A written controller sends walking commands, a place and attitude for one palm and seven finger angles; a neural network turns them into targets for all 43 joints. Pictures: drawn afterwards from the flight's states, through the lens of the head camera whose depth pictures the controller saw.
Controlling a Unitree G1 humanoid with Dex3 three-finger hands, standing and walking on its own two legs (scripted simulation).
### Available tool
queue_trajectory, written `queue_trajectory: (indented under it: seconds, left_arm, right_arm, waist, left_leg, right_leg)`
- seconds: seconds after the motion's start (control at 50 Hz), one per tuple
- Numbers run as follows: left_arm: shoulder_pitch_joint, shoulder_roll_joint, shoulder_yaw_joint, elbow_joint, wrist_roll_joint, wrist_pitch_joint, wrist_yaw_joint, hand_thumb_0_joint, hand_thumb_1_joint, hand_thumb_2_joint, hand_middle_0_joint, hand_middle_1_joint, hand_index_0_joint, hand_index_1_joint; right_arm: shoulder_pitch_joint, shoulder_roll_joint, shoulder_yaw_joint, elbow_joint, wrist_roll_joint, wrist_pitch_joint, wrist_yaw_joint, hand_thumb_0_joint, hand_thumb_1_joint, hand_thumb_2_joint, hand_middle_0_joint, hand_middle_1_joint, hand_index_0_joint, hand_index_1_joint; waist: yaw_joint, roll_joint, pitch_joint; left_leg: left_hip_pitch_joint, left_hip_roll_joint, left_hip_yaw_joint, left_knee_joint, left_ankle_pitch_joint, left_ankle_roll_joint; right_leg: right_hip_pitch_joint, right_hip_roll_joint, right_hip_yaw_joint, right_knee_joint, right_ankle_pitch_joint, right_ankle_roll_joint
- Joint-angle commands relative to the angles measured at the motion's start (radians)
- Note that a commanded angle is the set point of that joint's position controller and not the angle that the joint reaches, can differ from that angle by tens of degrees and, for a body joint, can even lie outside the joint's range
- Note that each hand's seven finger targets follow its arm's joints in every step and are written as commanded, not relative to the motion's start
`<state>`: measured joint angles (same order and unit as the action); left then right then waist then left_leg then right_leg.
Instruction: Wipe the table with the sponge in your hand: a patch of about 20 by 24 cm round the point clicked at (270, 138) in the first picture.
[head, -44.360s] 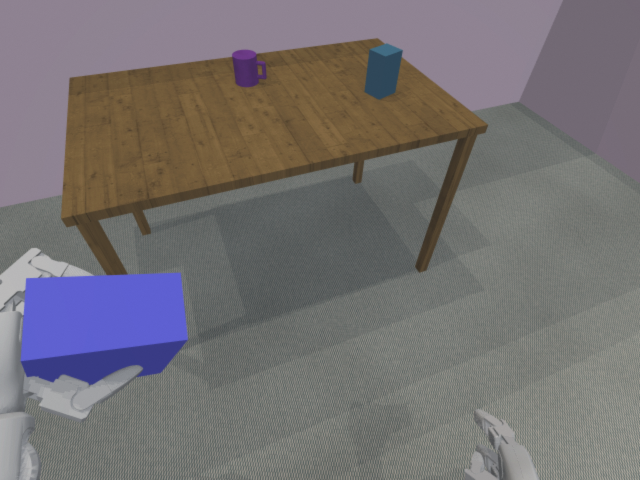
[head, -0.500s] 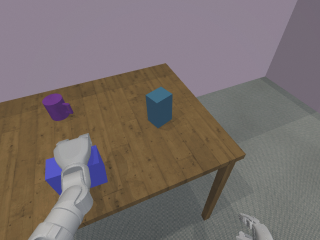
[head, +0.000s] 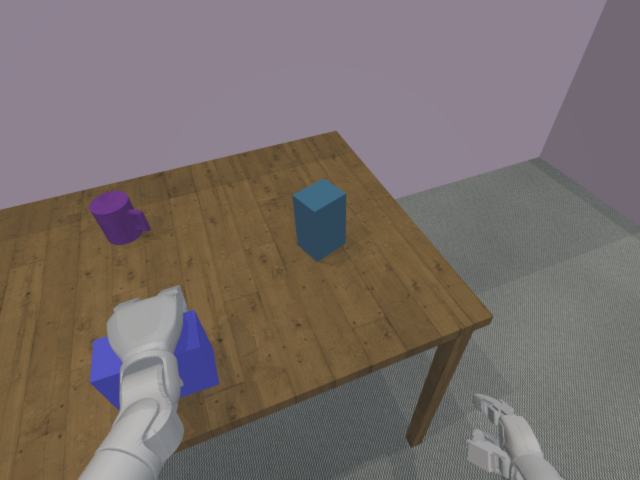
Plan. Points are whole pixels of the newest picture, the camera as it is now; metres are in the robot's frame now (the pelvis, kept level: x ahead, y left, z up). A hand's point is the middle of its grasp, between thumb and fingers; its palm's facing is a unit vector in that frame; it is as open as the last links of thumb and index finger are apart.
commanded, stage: wipe back along the third lane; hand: left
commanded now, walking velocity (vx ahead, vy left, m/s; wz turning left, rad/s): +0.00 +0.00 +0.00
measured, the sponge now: (164, 370) +0.27 +0.27 -0.05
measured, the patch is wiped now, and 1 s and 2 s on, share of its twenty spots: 1.00 1.00 1.00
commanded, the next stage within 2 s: slide back across to the middle lane in 0.66 s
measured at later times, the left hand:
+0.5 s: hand (163, 348) +0.28 +0.25 +0.01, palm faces -0.01 -0.04 -1.00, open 10.4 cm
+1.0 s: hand (160, 348) +0.27 +0.26 +0.01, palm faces -0.02 -0.07 -1.00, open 10.4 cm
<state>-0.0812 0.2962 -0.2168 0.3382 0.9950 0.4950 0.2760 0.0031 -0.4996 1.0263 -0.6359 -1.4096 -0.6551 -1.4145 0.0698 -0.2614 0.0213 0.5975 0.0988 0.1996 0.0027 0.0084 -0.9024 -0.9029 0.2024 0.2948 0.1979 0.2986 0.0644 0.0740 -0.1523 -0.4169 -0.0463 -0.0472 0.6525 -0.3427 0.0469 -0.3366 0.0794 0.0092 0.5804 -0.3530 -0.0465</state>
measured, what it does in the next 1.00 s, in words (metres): stands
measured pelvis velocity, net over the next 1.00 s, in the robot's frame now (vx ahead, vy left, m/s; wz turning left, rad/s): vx -0.01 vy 0.00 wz -0.01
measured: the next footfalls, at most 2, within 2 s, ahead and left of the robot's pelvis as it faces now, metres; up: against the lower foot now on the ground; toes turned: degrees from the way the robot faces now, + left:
none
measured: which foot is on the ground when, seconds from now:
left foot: down 0.00-1.00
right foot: down 0.00-1.00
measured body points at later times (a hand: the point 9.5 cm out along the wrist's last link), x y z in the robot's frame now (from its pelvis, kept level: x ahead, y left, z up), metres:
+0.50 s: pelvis -0.01 +0.01 +0.00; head -0.02 -0.01 +0.45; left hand +0.27 +0.25 +0.06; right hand +0.19 -0.22 -0.10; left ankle -0.01 +0.09 -0.73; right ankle -0.04 -0.10 -0.73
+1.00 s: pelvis -0.01 +0.00 +0.00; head -0.02 -0.02 +0.45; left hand +0.27 +0.26 +0.06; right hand +0.20 -0.22 -0.09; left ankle -0.01 +0.09 -0.73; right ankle -0.04 -0.10 -0.73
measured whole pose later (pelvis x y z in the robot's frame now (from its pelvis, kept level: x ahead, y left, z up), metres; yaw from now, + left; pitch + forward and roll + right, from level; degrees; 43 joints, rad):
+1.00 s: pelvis -0.01 +0.00 +0.00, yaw +0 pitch +6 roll -2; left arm -0.07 0.30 -0.19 0.34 0.98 0.47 0.27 0.00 -0.51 1.03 -0.64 -1.40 -0.66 -1.41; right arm 0.10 -0.25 0.03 0.60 0.10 0.21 0.00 0.01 -0.90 -0.90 0.20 0.29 0.20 0.30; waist 0.05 0.07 -0.16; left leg -0.43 -0.05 -0.04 0.67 -0.34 0.05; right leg -0.35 0.08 0.01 0.61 -0.36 -0.04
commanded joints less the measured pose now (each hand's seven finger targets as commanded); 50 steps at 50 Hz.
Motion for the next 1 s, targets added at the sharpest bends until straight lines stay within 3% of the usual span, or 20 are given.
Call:
queue_trajectory:
  seconds: [0.0, 0.1, 0.12, 0.16, 0.22, 0.28, 0.32, 0.38, 0.42, 0.44, 0.52, 0.62, 0.68, 0.72, 0.74, 0.8, 0.82, 0.84, 0.92, 0.98]
  left_arm:
    - [0.065, 0.024, 0.011, 0.012, -0.039, -0.014, -0.041, 0.000, 0.100, 1.300, -1.200, -1.600, -1.200, -1.600]
    - [0.004, 0.004, -0.012, 0.012, -0.034, 0.000, -0.039, 0.000, 0.100, 1.300, -1.200, -1.600, -1.200, -1.600]
    - [0.016, 0.057, 0.040, 0.012, -0.032, 0.002, -0.036, 0.000, 0.100, 1.300, -1.200, -1.600, -1.200, -1.600]
    - [0.017, 0.005, -0.011, 0.012, -0.035, 0.006, -0.038, 0.000, 0.100, 1.300, -1.200, -1.600, -1.200, -1.600]
    - [0.034, 0.029, 0.016, 0.019, -0.029, 0.006, -0.035, 0.000, 0.100, 1.300, -1.200, -1.600, -1.200, -1.600]
    - [0.046, -0.029, -0.044, 0.009, -0.033, 0.003, -0.039, 0.000, 0.100, 1.300, -1.200, -1.600, -1.200, -1.600]
    - [0.025, 0.016, -0.003, 0.016, -0.030, 0.009, -0.034, 0.000, 0.100, 1.300, -1.200, -1.600, -1.200, -1.600]
    - [0.032, -0.028, -0.043, 0.018, -0.037, 0.017, -0.034, 0.000, 0.100, 1.300, -1.200, -1.600, -1.200, -1.600]
    - [0.006, 0.012, -0.009, 0.029, -0.030, 0.024, -0.032, 0.000, 0.100, 1.300, -1.200, -1.600, -1.200, -1.600]
    - [0.007, -0.028, -0.046, 0.018, -0.038, 0.027, -0.034, 0.000, 0.100, 1.300, -1.200, -1.600, -1.200, -1.600]
    - [-0.046, -0.014, -0.041, 0.050, -0.026, 0.032, -0.035, 0.000, 0.100, 1.300, -1.200, -1.600, -1.200, -1.600]
    - [-0.007, 0.003, -0.014, 0.053, -0.042, 0.024, -0.035, 0.000, 0.100, 1.300, -1.200, -1.600, -1.200, -1.600]
    - [-0.044, -0.016, -0.039, 0.056, -0.043, 0.026, -0.039, 0.000, 0.100, 1.300, -1.200, -1.600, -1.200, -1.600]
    - [-0.046, 0.022, 0.000, 0.065, -0.034, 0.026, -0.036, 0.000, 0.100, 1.300, -1.200, -1.600, -1.200, -1.600]
    - [-0.048, -0.015, -0.037, 0.063, -0.032, 0.025, -0.037, 0.000, 0.100, 1.300, -1.200, -1.600, -1.200, -1.600]
    - [-0.006, 0.038, 0.017, 0.034, -0.040, 0.016, -0.037, 0.000, 0.100, 1.300, -1.200, -1.600, -1.200, -1.600]
    - [-0.023, 0.101, 0.074, 0.022, -0.034, 0.012, -0.031, 0.000, 0.100, 1.300, -1.200, -1.600, -1.200, -1.600]
    - [-0.025, 0.063, 0.037, -0.011, -0.039, 0.010, -0.034, 0.000, 0.100, 1.300, -1.200, -1.600, -1.200, -1.600]
    - [-0.007, 0.144, 0.114, -0.012, -0.038, 0.009, -0.033, 0.000, 0.100, 1.300, -1.200, -1.600, -1.200, -1.600]
    - [0.041, 0.148, 0.128, -0.056, -0.046, -0.006, -0.035, 0.000, 0.100, 1.300, -1.200, -1.600, -1.200, -1.600]
  right_arm:
    - [-0.137, -0.104, -0.039, -0.154, 0.001, -0.051, -0.003, 0.000, -0.900, -0.900, 0.200, 0.300, 0.200, 0.300]
    - [-0.135, -0.107, -0.042, -0.153, 0.001, -0.048, -0.004, 0.000, -0.900, -0.900, 0.200, 0.300, 0.200, 0.300]
    - [-0.138, -0.113, -0.043, -0.150, 0.001, -0.048, -0.005, 0.000, -0.900, -0.900, 0.200, 0.300, 0.200, 0.300]
    - [-0.142, -0.105, -0.040, -0.158, 0.003, -0.048, -0.006, 0.000, -0.900, -0.900, 0.200, 0.300, 0.200, 0.300]
    - [-0.137, -0.111, -0.044, -0.153, 0.002, -0.050, -0.002, 0.000, -0.900, -0.900, 0.200, 0.300, 0.200, 0.300]
    - [-0.140, -0.104, -0.043, -0.163, 0.002, -0.051, 0.000, 0.000, -0.900, -0.900, 0.200, 0.300, 0.200, 0.300]
    - [-0.139, -0.112, -0.044, -0.158, 0.003, -0.047, -0.001, 0.000, -0.900, -0.900, 0.200, 0.300, 0.200, 0.300]
    - [-0.142, -0.106, -0.043, -0.165, 0.005, -0.047, 0.002, 0.000, -0.900, -0.900, 0.200, 0.300, 0.200, 0.300]
    - [-0.143, -0.112, -0.044, -0.156, 0.007, -0.042, 0.000, 0.000, -0.900, -0.900, 0.200, 0.300, 0.200, 0.300]
    - [-0.148, -0.105, -0.042, -0.167, 0.007, -0.043, 0.001, 0.000, -0.900, -0.900, 0.200, 0.300, 0.200, 0.300]
    - [-0.142, -0.111, -0.043, -0.155, 0.008, -0.038, 0.001, 0.000, -0.900, -0.900, 0.200, 0.300, 0.200, 0.300]
    - [-0.141, -0.111, -0.042, -0.161, 0.007, -0.039, -0.001, 0.000, -0.900, -0.900, 0.200, 0.300, 0.200, 0.300]
    - [-0.143, -0.107, -0.038, -0.162, 0.009, -0.036, -0.007, 0.000, -0.900, -0.900, 0.200, 0.300, 0.200, 0.300]
    - [-0.139, -0.112, -0.041, -0.156, 0.008, -0.036, -0.006, 0.000, -0.900, -0.900, 0.200, 0.300, 0.200, 0.300]
    - [-0.139, -0.105, -0.038, -0.160, 0.008, -0.037, -0.005, 0.000, -0.900, -0.900, 0.200, 0.300, 0.200, 0.300]
    - [-0.141, -0.105, -0.037, -0.168, 0.007, -0.041, -0.008, 0.000, -0.900, -0.900, 0.200, 0.300, 0.200, 0.300]
    - [-0.141, -0.114, -0.040, -0.161, 0.006, -0.037, -0.010, 0.000, -0.900, -0.900, 0.200, 0.300, 0.200, 0.300]
    - [-0.149, -0.105, -0.038, -0.174, 0.005, -0.038, -0.012, 0.000, -0.900, -0.900, 0.200, 0.300, 0.200, 0.300]
    - [-0.151, -0.111, -0.035, -0.163, 0.005, -0.039, -0.015, 0.000, -0.900, -0.900, 0.200, 0.300, 0.200, 0.300]
    - [-0.159, -0.103, -0.034, -0.172, 0.002, -0.048, -0.016, 0.000, -0.900, -0.900, 0.200, 0.300, 0.200, 0.300]
  waist:
    - [-0.006, -0.161, -0.116]
    - [-0.017, -0.177, -0.087]
    - [-0.005, -0.158, -0.094]
    - [-0.011, -0.171, -0.092]
    - [-0.002, -0.147, -0.100]
    - [-0.011, -0.158, -0.090]
    - [-0.005, -0.153, -0.087]
    - [-0.011, -0.156, -0.071]
    - [-0.006, -0.146, -0.074]
    - [-0.008, -0.147, -0.074]
    - [-0.012, -0.139, -0.058]
    - [-0.002, -0.172, -0.084]
    - [-0.015, -0.160, -0.058]
    - [-0.005, -0.147, -0.062]
    - [-0.011, -0.130, -0.065]
    - [0.005, -0.147, -0.098]
    - [0.011, -0.136, -0.109]
    - [0.006, -0.127, -0.120]
    - [0.017, -0.114, -0.080]
    - [0.024, -0.112, -0.102]
  left_leg:
    - [0.069, 0.009, -0.001, -0.033, 0.337, -0.004]
    - [0.058, 0.009, 0.000, -0.037, 0.299, 0.001]
    - [0.055, 0.010, -0.006, -0.042, 0.292, -0.002]
    - [0.056, 0.008, -0.003, -0.038, 0.293, 0.001]
    - [0.058, 0.014, -0.011, -0.039, 0.298, -0.004]
    - [0.051, 0.014, -0.005, -0.035, 0.279, -0.001]
    - [0.043, 0.015, -0.013, -0.041, 0.260, -0.002]
    - [0.041, 0.016, -0.010, -0.041, 0.244, -0.001]
    - [0.041, 0.020, -0.017, -0.046, 0.230, -0.004]
    - [0.039, 0.018, -0.013, -0.046, 0.221, 0.000]
    - [0.038, 0.023, -0.022, -0.049, 0.203, -0.003]
    - [0.027, 0.019, -0.018, -0.045, 0.200, -0.003]
    - [0.023, 0.015, -0.011, -0.045, 0.182, 0.000]
    - [0.026, 0.018, -0.019, -0.048, 0.190, -0.004]
    - [0.034, 0.017, -0.014, -0.043, 0.205, -0.003]
    - [0.040, 0.012, -0.014, -0.044, 0.219, -0.001]
    - [0.043, 0.014, -0.019, -0.047, 0.224, -0.004]
    - [0.049, 0.008, -0.012, -0.046, 0.229, 0.000]
    - [0.049, 0.009, -0.016, -0.063, 0.227, -0.002]
    - [0.063, 0.002, -0.007, -0.062, 0.258, 0.001]
  right_leg:
    - [0.074, -0.029, 0.012, -0.035, 0.540, -0.032]
    - [0.046, -0.027, 0.007, -0.046, 0.484, -0.028]
    - [0.050, -0.025, 0.017, -0.045, 0.468, -0.034]
    - [0.047, -0.026, 0.002, -0.042, 0.467, -0.030]
    - [0.035, -0.021, 0.001, -0.032, 0.443, -0.036]
    - [0.023, -0.021, -0.010, -0.032, 0.416, -0.032]
    - [0.015, -0.018, -0.004, -0.035, 0.387, -0.035]
    - [0.001, -0.017, -0.019, -0.034, 0.352, -0.033]
    - [-0.009, -0.015, -0.010, -0.035, 0.324, -0.038]
    - [-0.005, -0.016, -0.024, -0.033, 0.310, -0.034]
    - [-0.038, -0.012, -0.023, -0.034, 0.268, -0.039]
    - [-0.012, -0.013, -0.019, -0.031, 0.288, -0.036]
    - [-0.025, -0.015, -0.016, -0.042, 0.266, -0.033]
    - [-0.026, -0.011, -0.013, -0.037, 0.264, -0.038]
    - [-0.025, -0.013, -0.021, -0.031, 0.277, -0.039]
    - [0.013, -0.015, -0.015, -0.037, 0.306, -0.035]
    - [0.023, -0.014, 0.003, -0.037, 0.312, -0.039]
    - [0.038, -0.017, -0.004, -0.038, 0.325, -0.035]
    - [0.045, -0.016, 0.007, -0.055, 0.319, -0.037]
    - [0.091, -0.021, 0.015, -0.056, 0.382, -0.033]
